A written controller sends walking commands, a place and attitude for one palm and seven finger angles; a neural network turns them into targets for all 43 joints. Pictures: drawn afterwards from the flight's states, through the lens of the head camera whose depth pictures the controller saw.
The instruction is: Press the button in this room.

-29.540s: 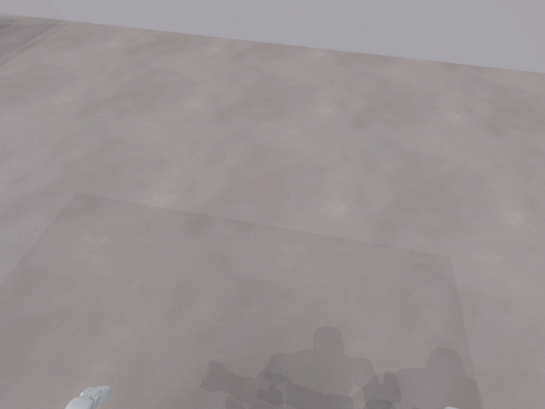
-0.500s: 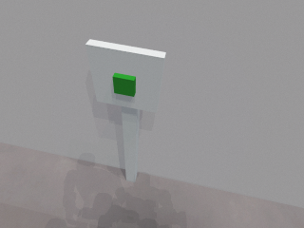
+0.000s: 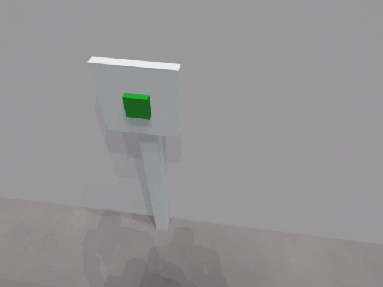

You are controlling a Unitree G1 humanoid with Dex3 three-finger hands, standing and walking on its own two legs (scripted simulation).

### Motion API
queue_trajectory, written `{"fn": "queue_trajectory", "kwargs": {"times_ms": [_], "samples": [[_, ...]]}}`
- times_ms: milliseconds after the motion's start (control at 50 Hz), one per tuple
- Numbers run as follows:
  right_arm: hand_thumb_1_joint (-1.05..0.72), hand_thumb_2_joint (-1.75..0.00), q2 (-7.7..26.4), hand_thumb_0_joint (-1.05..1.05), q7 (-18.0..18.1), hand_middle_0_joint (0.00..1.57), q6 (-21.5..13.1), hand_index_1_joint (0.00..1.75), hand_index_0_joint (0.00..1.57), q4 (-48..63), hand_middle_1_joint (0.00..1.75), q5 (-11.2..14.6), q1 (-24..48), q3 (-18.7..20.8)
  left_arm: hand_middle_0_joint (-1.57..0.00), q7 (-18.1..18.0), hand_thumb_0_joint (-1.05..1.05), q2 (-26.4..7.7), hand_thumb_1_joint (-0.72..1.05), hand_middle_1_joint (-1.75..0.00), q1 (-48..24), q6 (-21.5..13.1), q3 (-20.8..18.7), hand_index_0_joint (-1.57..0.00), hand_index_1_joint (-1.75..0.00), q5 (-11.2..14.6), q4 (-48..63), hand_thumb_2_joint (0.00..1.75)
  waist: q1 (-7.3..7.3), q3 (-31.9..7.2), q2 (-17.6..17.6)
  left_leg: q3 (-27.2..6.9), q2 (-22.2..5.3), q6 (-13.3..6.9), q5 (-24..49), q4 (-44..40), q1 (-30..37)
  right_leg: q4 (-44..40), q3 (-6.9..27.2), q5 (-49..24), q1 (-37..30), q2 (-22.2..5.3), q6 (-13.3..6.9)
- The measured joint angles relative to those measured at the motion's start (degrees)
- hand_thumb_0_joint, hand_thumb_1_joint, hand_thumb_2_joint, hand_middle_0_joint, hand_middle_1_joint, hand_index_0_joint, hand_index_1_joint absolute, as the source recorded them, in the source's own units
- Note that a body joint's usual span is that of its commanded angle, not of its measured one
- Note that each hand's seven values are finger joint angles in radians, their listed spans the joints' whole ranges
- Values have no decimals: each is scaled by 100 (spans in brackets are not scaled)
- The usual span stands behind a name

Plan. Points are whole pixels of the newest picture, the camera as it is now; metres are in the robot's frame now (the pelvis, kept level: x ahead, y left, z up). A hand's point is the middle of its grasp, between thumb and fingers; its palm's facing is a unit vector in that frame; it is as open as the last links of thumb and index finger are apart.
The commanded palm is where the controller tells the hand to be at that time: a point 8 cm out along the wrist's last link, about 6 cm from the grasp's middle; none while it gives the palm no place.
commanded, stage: come to a stop and stand still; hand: left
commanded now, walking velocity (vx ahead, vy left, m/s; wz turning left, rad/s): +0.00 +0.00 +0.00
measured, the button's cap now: (137, 105) +0.52 +0.17 +0.10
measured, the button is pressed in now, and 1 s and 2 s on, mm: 0 0 0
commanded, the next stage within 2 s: look again from close up in 0.14 s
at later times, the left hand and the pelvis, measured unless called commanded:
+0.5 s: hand out of the picture +0.00 +0.19 -0.19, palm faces +0.02 -0.99 -0.16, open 7.4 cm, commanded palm none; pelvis +0.00 +0.03 -0.01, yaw +0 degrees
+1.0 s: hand out of the picture -0.03 +0.22 -0.18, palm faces -0.01 -0.98 -0.18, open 7.4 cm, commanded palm none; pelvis -0.01 +0.04 +0.00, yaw +0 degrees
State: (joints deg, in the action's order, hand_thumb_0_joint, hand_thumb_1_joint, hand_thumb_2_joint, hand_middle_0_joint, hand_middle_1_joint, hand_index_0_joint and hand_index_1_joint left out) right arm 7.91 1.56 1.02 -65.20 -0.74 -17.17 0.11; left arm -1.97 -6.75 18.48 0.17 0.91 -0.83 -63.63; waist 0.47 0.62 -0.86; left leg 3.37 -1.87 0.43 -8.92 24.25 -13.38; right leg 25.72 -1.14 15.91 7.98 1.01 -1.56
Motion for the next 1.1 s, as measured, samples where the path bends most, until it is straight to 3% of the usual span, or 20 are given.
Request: {"fn": "queue_trajectory", "kwargs": {"times_ms": [240,340,400,520,660,980,1100], "samples": [[-91,-90,-228,0,20,20,-53,30,20,-173,30,-4,-391,-40,-20,4,0,33,91,-30,116,-47,-39,-20,-30,32,-62,90,23,63,46,-7,-10,9,36,-14,-118,2,-5,-28,125,11,-15],[-91,-90,-94,0,-62,20,-58,30,20,168,30,5,-187,-51,-20,-86,0,137,90,-30,203,-217,38,-20,-30,-20,11,90,65,212,267,-189,-60,-31,-260,613,-441,111,13,-25,224,148,34],[-91,-90,-98,0,-54,20,-135,30,20,315,30,-2,-134,-56,-21,-93,0,55,90,-30,207,-152,8,-20,-30,-6,32,90,103,110,144,-170,41,-112,-351,712,-404,302,28,126,221,48,84],[-94,-90,66,2,-4,20,-136,30,20,433,30,-25,-53,-22,-20,-84,0,-111,90,-30,77,-87,-36,-20,-30,-29,269,90,-4,-132,46,-121,175,-247,-482,846,-402,465,61,256,225,-92,203],[-93,-90,129,1,-37,20,-184,30,20,611,30,-23,149,-23,-20,-53,0,-313,91,-30,-26,-60,-62,-20,-30,-46,467,90,-34,-160,-83,-60,270,-336,-344,639,-378,345,112,150,249,-190,279],[-91,-90,177,0,-101,20,-111,30,20,560,30,-7,258,-60,-20,21,0,-447,91,-30,205,-4,15,-20,-30,-76,364,90,-62,-41,-91,-73,319,-344,-77,268,-279,62,91,-59,183,-231,301],[-91,-90,471,0,-73,21,-57,30,20,915,30,-63,208,85,-21,99,0,-461,90,-30,263,-3,-10,-20,-30,-101,508,90,-11,-40,211,-123,278,-345,-237,661,-567,379,42,77,417,-194,273]]}}
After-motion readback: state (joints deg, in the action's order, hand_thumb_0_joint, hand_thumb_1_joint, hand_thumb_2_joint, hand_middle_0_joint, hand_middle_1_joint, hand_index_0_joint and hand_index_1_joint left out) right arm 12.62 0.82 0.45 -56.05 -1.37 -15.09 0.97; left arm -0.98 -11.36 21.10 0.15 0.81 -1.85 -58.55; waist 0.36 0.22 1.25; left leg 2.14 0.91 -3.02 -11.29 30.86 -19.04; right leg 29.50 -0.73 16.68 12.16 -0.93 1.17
